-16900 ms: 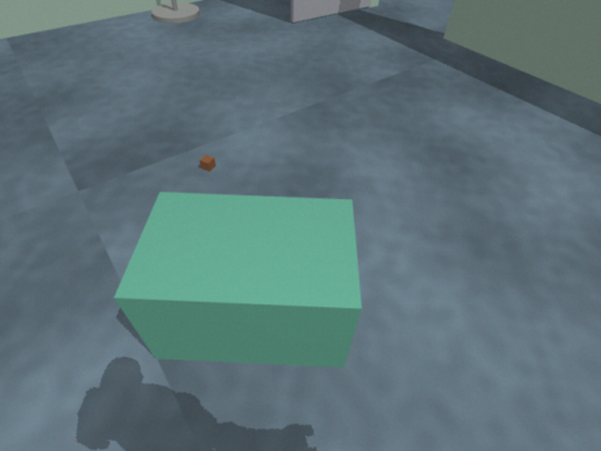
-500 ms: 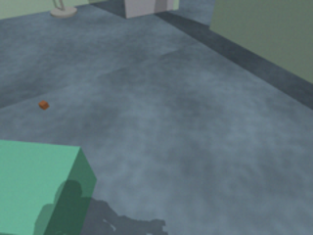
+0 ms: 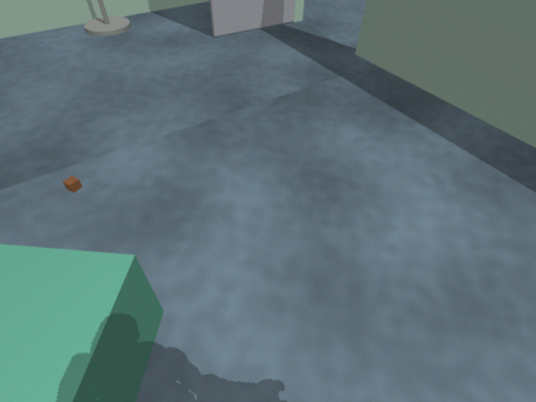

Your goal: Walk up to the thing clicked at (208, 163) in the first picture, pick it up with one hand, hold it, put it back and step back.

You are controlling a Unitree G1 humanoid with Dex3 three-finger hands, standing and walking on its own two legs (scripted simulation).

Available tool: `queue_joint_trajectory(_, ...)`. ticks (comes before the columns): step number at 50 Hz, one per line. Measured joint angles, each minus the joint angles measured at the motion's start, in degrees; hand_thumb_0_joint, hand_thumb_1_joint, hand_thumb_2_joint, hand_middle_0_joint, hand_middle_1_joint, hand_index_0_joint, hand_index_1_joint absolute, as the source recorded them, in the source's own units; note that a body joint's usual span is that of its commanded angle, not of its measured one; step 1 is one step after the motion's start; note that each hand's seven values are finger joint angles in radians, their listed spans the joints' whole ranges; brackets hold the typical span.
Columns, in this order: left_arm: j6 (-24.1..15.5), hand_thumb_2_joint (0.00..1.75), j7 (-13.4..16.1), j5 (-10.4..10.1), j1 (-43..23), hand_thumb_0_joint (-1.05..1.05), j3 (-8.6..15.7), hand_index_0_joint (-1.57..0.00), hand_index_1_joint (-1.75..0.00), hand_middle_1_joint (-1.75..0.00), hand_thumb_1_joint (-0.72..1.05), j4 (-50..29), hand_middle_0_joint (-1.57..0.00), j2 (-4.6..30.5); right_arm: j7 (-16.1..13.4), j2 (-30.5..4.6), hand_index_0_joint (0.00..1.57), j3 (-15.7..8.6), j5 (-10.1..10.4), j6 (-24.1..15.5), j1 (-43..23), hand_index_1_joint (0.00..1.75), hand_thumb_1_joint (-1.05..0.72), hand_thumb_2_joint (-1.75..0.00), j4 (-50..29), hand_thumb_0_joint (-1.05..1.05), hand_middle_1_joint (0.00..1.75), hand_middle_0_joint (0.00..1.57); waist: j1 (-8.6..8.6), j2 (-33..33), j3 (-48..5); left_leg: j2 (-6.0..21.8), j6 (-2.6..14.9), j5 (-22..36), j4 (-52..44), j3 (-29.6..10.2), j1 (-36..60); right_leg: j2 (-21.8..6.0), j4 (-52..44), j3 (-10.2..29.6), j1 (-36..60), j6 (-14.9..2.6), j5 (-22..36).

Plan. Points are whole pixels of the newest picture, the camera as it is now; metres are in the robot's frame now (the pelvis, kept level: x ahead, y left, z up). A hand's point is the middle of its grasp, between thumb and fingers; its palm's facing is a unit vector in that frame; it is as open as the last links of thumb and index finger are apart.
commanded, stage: stand
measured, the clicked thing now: (72, 184) +1.25 +1.08 -0.76
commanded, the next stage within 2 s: walk up in 0.88 s
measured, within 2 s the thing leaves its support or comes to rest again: neither
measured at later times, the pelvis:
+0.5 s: pelvis +0.00 +0.00 +0.00, yaw +0 degrees
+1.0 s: pelvis +0.01 +0.01 +0.00, yaw -4 degrees
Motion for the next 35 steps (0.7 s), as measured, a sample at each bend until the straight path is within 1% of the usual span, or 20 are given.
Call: queue_joint_trajectory(35,0.20,0.89,-0.15,0.04,0.74,0.00,0.03,-0.20,-0.30,-0.30,0.91,-0.13,-0.21,0.26,-0.05,-0.01,0.20,0.20,-0.17,-0.13,0.94,0.30,-0.91,-0.90,-0.18,0.01,0.29,0.20,0.23,-0.02,0.11,-0.05,0.11,-0.12,-0.14,0.61,0.03,-0.04,0.35,0.62,-0.42,0.09,-0.16)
